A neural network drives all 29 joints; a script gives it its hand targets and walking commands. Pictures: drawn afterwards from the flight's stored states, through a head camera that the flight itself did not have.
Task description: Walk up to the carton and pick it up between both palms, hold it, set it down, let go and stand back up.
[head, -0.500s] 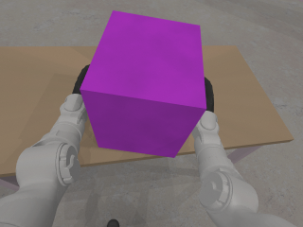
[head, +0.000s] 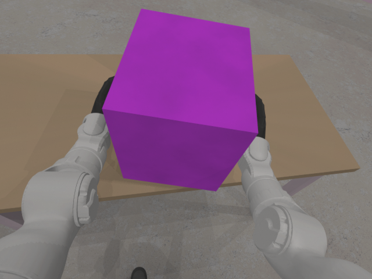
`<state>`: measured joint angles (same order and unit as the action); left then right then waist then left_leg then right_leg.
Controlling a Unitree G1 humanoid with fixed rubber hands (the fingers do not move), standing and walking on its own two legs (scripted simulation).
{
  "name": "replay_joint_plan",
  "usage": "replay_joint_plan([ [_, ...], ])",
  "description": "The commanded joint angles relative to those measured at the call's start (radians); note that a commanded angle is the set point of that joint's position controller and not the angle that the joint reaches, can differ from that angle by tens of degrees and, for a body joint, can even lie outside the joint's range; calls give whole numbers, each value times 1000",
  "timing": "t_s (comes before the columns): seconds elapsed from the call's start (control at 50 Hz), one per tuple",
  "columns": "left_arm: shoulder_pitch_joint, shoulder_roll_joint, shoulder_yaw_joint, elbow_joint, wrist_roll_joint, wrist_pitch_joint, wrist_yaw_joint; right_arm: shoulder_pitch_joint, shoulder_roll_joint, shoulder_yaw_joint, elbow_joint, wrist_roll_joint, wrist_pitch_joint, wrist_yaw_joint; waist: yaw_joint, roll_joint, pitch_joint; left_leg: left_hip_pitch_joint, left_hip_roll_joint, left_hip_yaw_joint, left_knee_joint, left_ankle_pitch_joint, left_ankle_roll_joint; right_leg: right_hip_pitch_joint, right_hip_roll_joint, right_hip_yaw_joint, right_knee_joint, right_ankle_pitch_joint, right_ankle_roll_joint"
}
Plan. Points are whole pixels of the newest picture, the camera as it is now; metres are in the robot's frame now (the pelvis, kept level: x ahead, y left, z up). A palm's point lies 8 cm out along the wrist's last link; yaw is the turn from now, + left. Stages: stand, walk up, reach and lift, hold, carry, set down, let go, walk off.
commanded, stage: reach and lift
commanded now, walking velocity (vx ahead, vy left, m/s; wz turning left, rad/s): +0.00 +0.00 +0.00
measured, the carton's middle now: (182, 108) +0.49 +0.01 +0.04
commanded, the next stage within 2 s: none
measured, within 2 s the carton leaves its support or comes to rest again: leaves its support in 0.54 s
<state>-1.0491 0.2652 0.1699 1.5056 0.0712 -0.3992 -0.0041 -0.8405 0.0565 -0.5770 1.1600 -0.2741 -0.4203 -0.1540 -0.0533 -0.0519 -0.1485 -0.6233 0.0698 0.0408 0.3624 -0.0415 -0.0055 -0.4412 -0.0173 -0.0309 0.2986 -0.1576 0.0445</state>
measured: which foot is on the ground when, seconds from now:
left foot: down 0.00-1.00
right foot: down 0.00-1.00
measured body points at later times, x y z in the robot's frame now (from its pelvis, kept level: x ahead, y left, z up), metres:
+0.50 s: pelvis +0.00 +0.00 -0.01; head +0.05 +0.03 +0.44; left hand +0.45 +0.18 +0.06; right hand +0.42 -0.16 +0.07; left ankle +0.06 +0.12 -0.74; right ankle -0.03 -0.15 -0.74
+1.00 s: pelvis -0.01 -0.01 +0.00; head -0.03 +0.00 +0.45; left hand +0.43 +0.17 +0.16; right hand +0.41 -0.17 +0.17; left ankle +0.06 +0.12 -0.74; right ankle -0.03 -0.15 -0.74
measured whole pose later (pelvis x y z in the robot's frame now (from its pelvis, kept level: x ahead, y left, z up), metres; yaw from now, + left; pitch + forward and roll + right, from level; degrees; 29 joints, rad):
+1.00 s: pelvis -0.01 -0.01 +0.00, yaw +1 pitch +6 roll -1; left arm -0.91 0.22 0.10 1.06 -0.07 0.13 0.05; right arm -0.86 -0.09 -0.17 0.94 0.10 0.12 -0.18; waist -0.06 0.00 -0.18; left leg -0.39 0.04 0.02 0.35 -0.06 -0.01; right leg -0.24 -0.04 -0.02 0.36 -0.21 0.04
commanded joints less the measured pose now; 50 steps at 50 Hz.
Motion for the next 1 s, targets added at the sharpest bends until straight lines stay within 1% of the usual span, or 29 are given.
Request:
replay_joint_plan([
  [0.0, -746, -678, -179, -192, 54, -99, -123, -713, 493, 339, -37, -89, -80, 137, -15, 209, -859, 740, -16, 27, 111, 385, -88, -23, 41, -63, 5, 326, -64],
  [0.08, -799, -660, -193, -223, 31, -116, -117, -713, 491, 357, -8, -54, -76, 134, -8, 226, -839, 724, -15, 27, 113, 351, -94, -54, 43, -61, 5, 273, -81],
  [0.1, -777, -665, -169, -192, 34, -110, -119, -729, 484, 370, -10, -68, -75, 138, 12, 208, -828, 712, -14, 35, 105, 326, -82, -75, 45, -61, 7, 248, -72],
  [0.2, -800, -700, -237, -205, -20, -114, -108, -747, 509, 412, -7, -26, -74, 133, -9, 191, -903, 693, -19, 20, 129, 336, -82, -66, 50, -65, 37, 279, -64],
  [0.24, -791, -757, -284, -252, -44, -116, -95, -748, 506, 440, -27, 11, -78, 136, -24, 222, -933, 744, -12, 11, 159, 439, -104, -115, 64, -74, 33, 283, -70],
  [0.28, -779, -750, -312, -308, -64, -112, -87, -740, 542, 514, -67, 55, -55, 141, -11, 207, -941, 741, -29, 7, 171, 432, -85, -97, 64, -54, 48, 308, -70],
  [0.3, -818, -781, -309, -287, -69, -106, -92, -810, 527, 508, -95, 48, -59, 140, -38, 199, -943, 696, -24, 2, 157, 368, -79, -113, 66, -57, 51, 277, -63],
  [0.32, -758, -784, -319, -322, -69, -91, -88, -755, 559, 576, -107, 75, -26, 143, -6, 187, -972, 722, -24, 3, 160, 396, -73, -84, 61, -47, 54, 293, -61],
  [0.42, -835, -842, -450, -523, -158, -57, -78, -792, 605, 662, -268, 162, 35, 131, -70, 209, -1034, 756, -33, -42, 200, 503, -75, -78, 84, -43, 84, 374, -40],
  [0.46, -813, -849, -463, -557, -168, -52, -70, -786, 612, 699, -355, 192, 54, 125, -46, 244, -1059, 740, -41, -51, 218, 502, -81, -77, 89, -39, 99, 354, -34],
  [0.48, -806, -856, -476, -570, -184, -41, -66, -807, 620, 743, -406, 214, 71, 122, -43, 177, -1040, 712, -41, -57, 214, 457, -67, -50, 87, -37, 102, 376, -31],
  [0.54, -796, -907, -526, -692, -234, 4, -55, -820, 654, 830, -509, 300, 128, 117, -59, 193, -1097, 676, -59, -73, 230, 458, -59, 2, 76, -8, 147, 445, -22],
  [0.58, -795, -863, -484, -695, -218, 42, -62, -825, 634, 834, -541, 315, 181, 109, -38, 186, -1001, 674, -69, -64, 177, 384, -36, 6, 77, 6, 113, 356, -7],
  [0.6, -816, -873, -495, -717, -217, 64, -65, -828, 644, 825, -535, 310, 208, 107, -60, 165, -965, 661, -68, -70, 173, 318, -34, -2, 78, 2, 100, 299, -7],
  [0.62, -875, -877, -491, -794, -233, 77, -65, -852, 671, 874, -589, 339, 227, 109, -18, 150, -981, 646, -64, -72, 161, 308, -31, 32, 67, 12, 111, 290, -12],
  [0.64, -906, -907, -554, -872, -273, 80, -58, -884, 659, 870, -640, 364, 226, 108, -52, 186, -1052, 669, -72, -80, 179, 333, -42, 28, 70, 3, 120, 336, -16],
  [0.68, -947, -886, -534, -918, -271, 117, -45, -881, 675, 904, -643, 392, 280, 113, -23, 184, -999, 683, -76, -97, 163, 282, -32, 16, 73, 4, 126, 266, -12],
  [0.7, -920, -889, -519, -922, -261, 150, -43, -877, 666, 903, -648, 418, 311, 117, -10, 224, -970, 687, -76, -84, 144, 256, -30, 10, 66, 14, 98, 235, -16],
  [0.72, -872, -879, -484, -926, -251, 193, -35, -861, 673, 931, -633, 432, 355, 135, 21, 181, -954, 716, -68, -105, 133, 237, -24, 25, 72, 24, 91, 174, -15],
  [0.74, -907, -900, -511, -1012, -276, 206, -36, -849, 685, 921, -657, 447, 361, 123, -5, 168, -960, 706, -77, -93, 138, 246, -22, 52, 59, 5, 106, 254, -19],
  [0.76, -841, -832, -408, -916, -222, 257, -41, -803, 658, 914, -570, 454, 421, 124, 39, 146, -796, 682, -81, -81, 99, 183, -9, 86, 60, 20, 80, 179, -9],
  [0.78, -921, -855, -435, -981, -240, 262, -53, -895, 656, 877, -662, 438, 413, 114, -21, 129, -862, 690, -90, -90, 109, 198, 1, 86, 48, 4, 83, 236, 0],
  [0.8, -847, -826, -376, -919, -202, 297, -57, -856, 650, 891, -603, 456, 435, 114, 20, 107, -751, 668, -87, -76, 85, 160, -1, 128, 51, 24, 56, 202, -4],
  [0.82, -928, -846, -408, -1009, -233, 304, -63, -923, 650, 872, -650, 457, 433, 106, 0, 93, -811, 697, -86, -76, 86, 180, 3, 133, 45, 17, 59, 234, -5],
  [0.84, -898, -814, -359, -889, -213, 337, -74, -886, 646, 832, -588, 449, 464, 102, -2, 47, -693, 653, -85, -74, 58, 88, 16, 153, 40, 25, 38, 170, -4],
  [0.9, -931, -805, -307, -954, -170, 383, -94, -881, 641, 790, -543, 417, 484, 98, 3, 34, -675, 699, -90, -49, 27, 93, 10, 209, 37, 15, 16, 198, 1],
  [0.92, -912, -836, -334, -941, -187, 387, -95, -905, 649, 777, -577, 411, 472, 95, -17, 49, -728, 717, -92, -52, 33, 124, 4, 218, 42, 16, 17, 239, 4],
  [0.94, -905, -796, -274, -844, -163, 414, -107, -897, 615, 735, -493, 390, 491, 91, -10, 52, -623, 707, -93, -39, 1, 78, 1, 222, 45, 10, -7, 185, 7],
  [0.98, -846, -824, -284, -899, -145, 432, -113, -839, 610, 732, -488, 399, 493, 90, -21, 53, -613, 749, -95, -41, -1, 116, -2, 254, 50, 6, -8, 237, 12],
])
